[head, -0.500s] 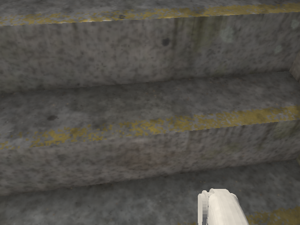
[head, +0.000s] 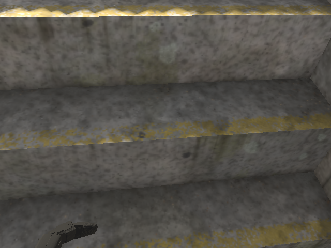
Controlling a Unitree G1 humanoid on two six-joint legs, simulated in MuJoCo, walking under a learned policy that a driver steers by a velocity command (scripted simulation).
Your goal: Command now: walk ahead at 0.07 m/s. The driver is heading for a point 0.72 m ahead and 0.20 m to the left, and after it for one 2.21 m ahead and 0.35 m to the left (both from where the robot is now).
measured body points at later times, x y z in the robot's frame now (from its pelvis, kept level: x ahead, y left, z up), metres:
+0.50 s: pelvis +0.02 +0.04 -0.03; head +0.02 +0.06 +0.42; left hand +0.10 +0.26 -0.19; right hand +0.06 -0.19 -0.17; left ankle -0.03 +0.14 -0.76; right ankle -0.01 -0.12 -0.76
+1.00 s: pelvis +0.00 +0.03 -0.02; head -0.01 +0.03 +0.43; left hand +0.06 +0.25 -0.17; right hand -0.06 -0.17 -0.18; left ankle -0.03 +0.14 -0.76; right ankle -0.01 -0.12 -0.76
